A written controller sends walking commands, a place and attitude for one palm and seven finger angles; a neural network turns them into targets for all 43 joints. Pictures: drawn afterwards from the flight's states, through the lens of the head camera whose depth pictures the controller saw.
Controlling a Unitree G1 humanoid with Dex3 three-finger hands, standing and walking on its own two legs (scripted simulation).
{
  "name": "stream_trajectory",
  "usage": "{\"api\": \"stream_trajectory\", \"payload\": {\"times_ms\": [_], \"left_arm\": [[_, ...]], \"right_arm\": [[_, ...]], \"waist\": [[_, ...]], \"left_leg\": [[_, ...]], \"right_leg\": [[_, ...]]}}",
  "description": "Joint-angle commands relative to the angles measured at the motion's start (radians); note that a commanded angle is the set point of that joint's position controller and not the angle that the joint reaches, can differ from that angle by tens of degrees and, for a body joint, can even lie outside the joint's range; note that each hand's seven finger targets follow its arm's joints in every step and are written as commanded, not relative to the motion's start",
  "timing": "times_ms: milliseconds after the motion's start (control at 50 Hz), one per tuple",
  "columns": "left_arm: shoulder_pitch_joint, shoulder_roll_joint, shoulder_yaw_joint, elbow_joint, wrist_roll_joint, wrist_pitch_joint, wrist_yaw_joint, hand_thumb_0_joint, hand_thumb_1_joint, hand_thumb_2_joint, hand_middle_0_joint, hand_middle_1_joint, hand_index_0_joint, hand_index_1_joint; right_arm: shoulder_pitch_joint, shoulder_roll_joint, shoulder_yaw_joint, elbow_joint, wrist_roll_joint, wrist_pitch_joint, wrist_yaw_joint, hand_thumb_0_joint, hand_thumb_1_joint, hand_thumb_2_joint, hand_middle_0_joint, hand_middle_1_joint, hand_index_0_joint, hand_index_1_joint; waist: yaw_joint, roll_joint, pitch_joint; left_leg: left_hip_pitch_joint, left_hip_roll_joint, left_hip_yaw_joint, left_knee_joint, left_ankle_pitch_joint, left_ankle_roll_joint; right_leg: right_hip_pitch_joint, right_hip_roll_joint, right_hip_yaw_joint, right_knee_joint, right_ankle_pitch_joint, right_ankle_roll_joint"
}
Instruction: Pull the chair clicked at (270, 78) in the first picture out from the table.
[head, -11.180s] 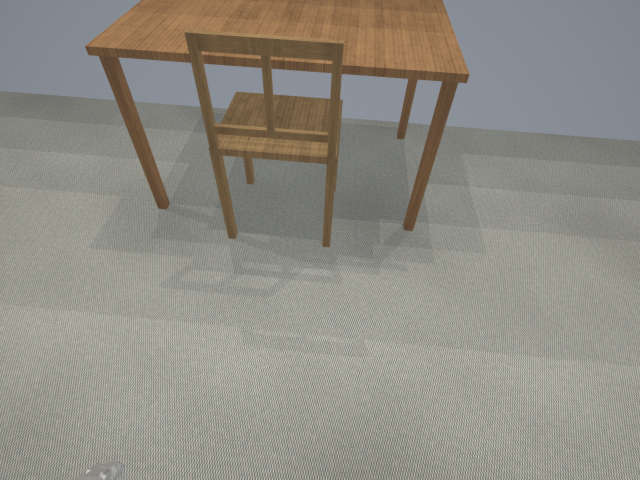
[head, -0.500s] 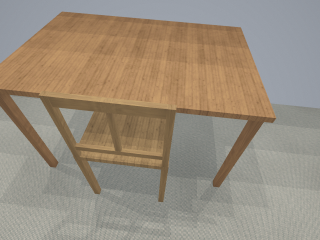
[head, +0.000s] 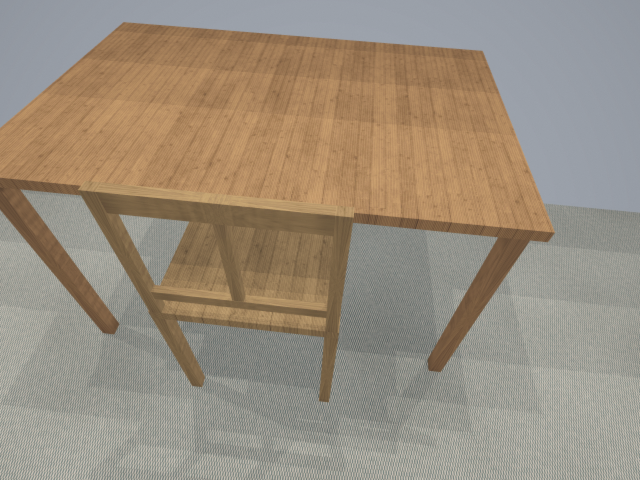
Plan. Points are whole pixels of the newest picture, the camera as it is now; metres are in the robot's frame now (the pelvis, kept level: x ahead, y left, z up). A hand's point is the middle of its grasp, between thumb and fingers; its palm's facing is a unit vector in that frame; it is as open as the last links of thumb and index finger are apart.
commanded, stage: come to a stop and stand still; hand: left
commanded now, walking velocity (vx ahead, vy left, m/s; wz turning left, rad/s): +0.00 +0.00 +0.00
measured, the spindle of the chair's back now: (230, 263) +0.49 +0.19 -0.11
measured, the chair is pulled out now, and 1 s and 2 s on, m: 0.00 0.00 0.00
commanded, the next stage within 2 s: look again from close up in 0.90 s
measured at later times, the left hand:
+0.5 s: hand out of the picture +0.02 +0.16 -0.17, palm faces +0.01 -0.98 -0.20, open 7.4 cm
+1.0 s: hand out of the picture +0.01 +0.14 -0.17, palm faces +0.02 -0.98 -0.19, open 7.4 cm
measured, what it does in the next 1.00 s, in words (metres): stands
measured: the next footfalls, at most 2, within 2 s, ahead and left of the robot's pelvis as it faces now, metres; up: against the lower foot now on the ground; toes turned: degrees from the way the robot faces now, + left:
none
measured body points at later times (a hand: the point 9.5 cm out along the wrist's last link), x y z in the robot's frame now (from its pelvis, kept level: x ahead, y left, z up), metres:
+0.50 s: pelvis +0.01 -0.01 +0.00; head +0.02 -0.01 +0.45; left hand +0.02 +0.21 -0.15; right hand +0.01 -0.23 -0.16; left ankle +0.00 +0.08 -0.74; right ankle -0.02 -0.13 -0.74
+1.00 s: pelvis +0.02 -0.03 +0.00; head +0.03 -0.02 +0.45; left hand +0.01 +0.19 -0.16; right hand +0.02 -0.25 -0.16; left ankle +0.00 +0.08 -0.74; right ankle -0.02 -0.13 -0.74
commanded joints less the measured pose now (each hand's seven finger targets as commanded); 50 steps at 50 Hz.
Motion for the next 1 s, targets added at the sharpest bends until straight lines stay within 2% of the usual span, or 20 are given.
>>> {"api": "stream_trajectory", "payload": {"times_ms": [0,20,40,80,120,180,220,280,480,720,800,880,900,980], "left_arm": [[0.052,0.118,0.015,-0.061,0.002,-0.016,0.000,0.000,0.900,0.900,-0.200,-0.300,-0.200,-0.300],[0.061,0.110,0.014,-0.058,0.001,-0.016,-0.002,0.000,0.900,0.900,-0.200,-0.300,-0.200,-0.300],[0.063,0.102,0.012,-0.055,-0.001,-0.015,-0.002,0.000,0.900,0.900,-0.200,-0.300,-0.200,-0.300],[0.057,0.091,0.009,-0.050,-0.004,-0.014,-0.002,0.000,0.900,0.900,-0.200,-0.300,-0.200,-0.300],[0.046,0.095,0.010,-0.052,-0.006,-0.010,-0.004,0.000,0.900,0.900,-0.200,-0.300,-0.200,-0.300],[0.040,0.100,0.013,-0.054,-0.005,-0.004,-0.004,0.000,0.900,0.900,-0.200,-0.300,-0.200,-0.300],[0.038,0.106,0.015,-0.055,-0.004,-0.003,-0.006,0.000,0.900,0.900,-0.200,-0.300,-0.200,-0.300],[0.037,0.109,0.017,-0.053,-0.005,-0.005,-0.006,0.000,0.900,0.900,-0.200,-0.300,-0.200,-0.300],[0.032,0.119,0.019,-0.042,-0.006,-0.006,-0.007,0.000,0.900,0.900,-0.200,-0.300,-0.200,-0.300],[0.042,0.116,0.018,-0.025,-0.006,-0.011,-0.005,0.000,0.900,0.900,-0.200,-0.300,-0.200,-0.300],[0.049,0.112,0.017,-0.021,-0.005,-0.008,-0.006,0.000,0.900,0.900,-0.200,-0.300,-0.200,-0.300],[0.049,0.115,0.019,-0.020,-0.006,-0.009,-0.006,0.000,0.900,0.900,-0.200,-0.300,-0.200,-0.300],[0.052,0.114,0.020,-0.020,-0.005,-0.010,-0.006,0.000,0.900,0.900,-0.200,-0.300,-0.200,-0.300],[0.052,0.113,0.020,-0.019,-0.006,-0.010,-0.006,0.000,0.900,0.900,-0.200,-0.300,-0.200,-0.300]], "right_arm": [[0.057,-0.103,-0.016,-0.102,-0.006,-0.020,0.004,0.000,-0.900,-0.900,0.200,0.300,0.200,0.300],[0.054,-0.103,-0.015,-0.109,-0.004,-0.023,0.001,0.000,-0.900,-0.900,0.200,0.300,0.200,0.300],[0.058,-0.106,-0.014,-0.110,-0.001,-0.025,-0.003,0.000,-0.900,-0.900,0.200,0.300,0.200,0.300],[0.066,-0.109,-0.015,-0.103,0.001,-0.028,-0.007,0.000,-0.900,-0.900,0.200,0.300,0.200,0.300],[0.063,-0.109,-0.013,-0.095,0.001,-0.027,-0.008,0.000,-0.900,-0.900,0.200,0.300,0.200,0.300],[0.057,-0.111,-0.014,-0.082,0.003,-0.022,-0.007,0.000,-0.900,-0.900,0.200,0.300,0.200,0.300],[0.047,-0.114,-0.013,-0.077,0.002,-0.021,-0.006,0.000,-0.900,-0.900,0.200,0.300,0.200,0.300],[0.050,-0.115,-0.013,-0.064,0.001,-0.024,-0.007,0.000,-0.900,-0.900,0.200,0.300,0.200,0.300],[0.031,-0.108,-0.010,-0.028,0.003,-0.024,-0.009,0.000,-0.900,-0.900,0.200,0.300,0.200,0.300],[0.026,-0.099,-0.013,-0.003,0.004,-0.022,-0.014,0.000,-0.900,-0.900,0.200,0.300,0.200,0.300],[0.021,-0.093,-0.012,0.004,0.004,-0.019,-0.015,0.000,-0.900,-0.900,0.200,0.300,0.200,0.300],[0.025,-0.095,-0.011,0.005,0.004,-0.022,-0.016,0.000,-0.900,-0.900,0.200,0.300,0.200,0.300],[0.024,-0.090,-0.012,0.006,0.005,-0.022,-0.017,0.000,-0.900,-0.900,0.200,0.300,0.200,0.300],[0.025,-0.094,-0.011,0.009,0.004,-0.021,-0.017,0.000,-0.900,-0.900,0.200,0.300,0.200,0.300]], "waist": [[-0.001,0.159,0.002],[0.001,0.139,-0.013],[0.002,0.088,-0.025],[0.001,0.006,-0.009],[-0.001,0.001,0.034],[0.001,-0.016,0.061],[0.005,-0.009,0.079],[0.004,-0.017,0.041],[0.009,0.008,0.023],[0.008,-0.010,0.015],[0.011,-0.003,0.035],[0.010,0.008,0.013],[0.011,-0.010,0.009],[0.011,-0.001,0.018]], "left_leg": [[-0.077,0.121,-0.164,-0.101,0.059,0.001],[-0.064,0.124,-0.167,-0.101,0.110,0.007],[-0.048,0.125,-0.166,-0.094,0.161,0.010],[-0.025,0.119,-0.152,-0.085,0.204,0.009],[-0.027,0.116,-0.147,-0.100,0.215,0.006],[-0.034,0.113,-0.140,-0.134,0.134,0.004],[-0.040,0.109,-0.136,-0.145,0.113,0.003],[-0.006,0.108,-0.130,-0.146,0.147,0.000],[0.024,0.108,-0.114,-0.147,0.181,-0.008],[0.053,0.113,-0.099,-0.131,0.236,-0.014],[0.051,0.116,-0.097,-0.142,0.207,-0.014],[0.056,0.115,-0.100,-0.139,0.232,-0.016],[0.060,0.117,-0.099,-0.136,0.239,-0.014],[0.059,0.116,-0.099,-0.138,0.241,-0.016]], "right_leg": [[-0.031,-0.051,0.063,-0.012,-0.021,-0.078],[-0.013,-0.046,0.056,-0.003,0.016,-0.075],[-0.001,-0.046,0.057,-0.003,0.047,-0.072],[-0.005,-0.055,0.066,-0.015,0.092,-0.066],[-0.019,-0.057,0.071,-0.019,0.107,-0.065],[-0.026,-0.061,0.074,-0.040,0.065,-0.059],[-0.027,-0.063,0.074,-0.048,0.066,-0.058],[-0.011,-0.068,0.079,-0.051,0.097,-0.056],[0.007,-0.079,0.087,-0.072,0.148,-0.054],[0.020,-0.086,0.090,-0.081,0.245,-0.056],[0.007,-0.081,0.089,-0.093,0.204,-0.055],[0.026,-0.085,0.092,-0.089,0.228,-0.057],[0.029,-0.083,0.087,-0.089,0.240,-0.057],[0.025,-0.087,0.088,-0.092,0.244,-0.058]]}}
